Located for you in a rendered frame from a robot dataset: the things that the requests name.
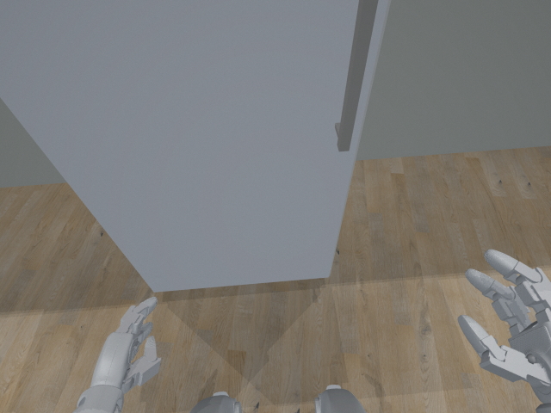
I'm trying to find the robot thigh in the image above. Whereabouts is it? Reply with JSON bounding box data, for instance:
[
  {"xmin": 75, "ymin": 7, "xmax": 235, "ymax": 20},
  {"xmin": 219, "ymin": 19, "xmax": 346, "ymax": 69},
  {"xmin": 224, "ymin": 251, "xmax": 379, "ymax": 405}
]
[
  {"xmin": 189, "ymin": 395, "xmax": 242, "ymax": 413},
  {"xmin": 314, "ymin": 388, "xmax": 367, "ymax": 413}
]

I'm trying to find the fridge door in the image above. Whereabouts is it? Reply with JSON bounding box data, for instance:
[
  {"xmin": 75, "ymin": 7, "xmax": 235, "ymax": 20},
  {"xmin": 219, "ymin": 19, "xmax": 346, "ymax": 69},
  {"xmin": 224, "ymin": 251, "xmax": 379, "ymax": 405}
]
[{"xmin": 0, "ymin": 0, "xmax": 388, "ymax": 293}]

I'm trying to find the robot left forearm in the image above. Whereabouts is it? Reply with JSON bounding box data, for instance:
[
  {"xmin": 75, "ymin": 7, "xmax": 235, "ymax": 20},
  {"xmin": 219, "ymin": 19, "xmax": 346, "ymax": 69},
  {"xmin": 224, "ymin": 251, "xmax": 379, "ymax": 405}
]
[{"xmin": 72, "ymin": 385, "xmax": 124, "ymax": 413}]

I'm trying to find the handle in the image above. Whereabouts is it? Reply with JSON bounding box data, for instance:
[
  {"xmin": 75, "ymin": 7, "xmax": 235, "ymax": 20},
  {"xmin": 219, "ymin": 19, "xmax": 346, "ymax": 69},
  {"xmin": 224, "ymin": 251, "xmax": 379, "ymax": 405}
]
[{"xmin": 335, "ymin": 0, "xmax": 379, "ymax": 151}]

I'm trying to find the left robot thigh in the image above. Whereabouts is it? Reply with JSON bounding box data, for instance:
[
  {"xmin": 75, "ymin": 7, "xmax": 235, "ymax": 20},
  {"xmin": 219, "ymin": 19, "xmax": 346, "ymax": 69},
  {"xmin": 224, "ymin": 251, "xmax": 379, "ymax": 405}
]
[{"xmin": 189, "ymin": 395, "xmax": 242, "ymax": 413}]

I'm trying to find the right robot hand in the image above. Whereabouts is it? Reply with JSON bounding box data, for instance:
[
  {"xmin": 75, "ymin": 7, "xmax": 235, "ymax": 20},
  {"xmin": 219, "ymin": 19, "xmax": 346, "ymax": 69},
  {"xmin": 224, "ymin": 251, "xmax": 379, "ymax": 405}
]
[{"xmin": 458, "ymin": 250, "xmax": 551, "ymax": 404}]

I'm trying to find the right robot thigh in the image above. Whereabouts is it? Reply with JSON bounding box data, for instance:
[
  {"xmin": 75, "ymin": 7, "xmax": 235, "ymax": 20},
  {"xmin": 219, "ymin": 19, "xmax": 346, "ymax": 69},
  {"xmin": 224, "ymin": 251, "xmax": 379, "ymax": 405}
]
[{"xmin": 314, "ymin": 388, "xmax": 367, "ymax": 413}]

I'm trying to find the left robot hand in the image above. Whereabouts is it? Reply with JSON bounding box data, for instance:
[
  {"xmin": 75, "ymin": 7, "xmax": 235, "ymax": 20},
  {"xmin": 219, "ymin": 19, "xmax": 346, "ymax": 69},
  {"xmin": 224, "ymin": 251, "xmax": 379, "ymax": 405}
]
[{"xmin": 90, "ymin": 297, "xmax": 161, "ymax": 394}]

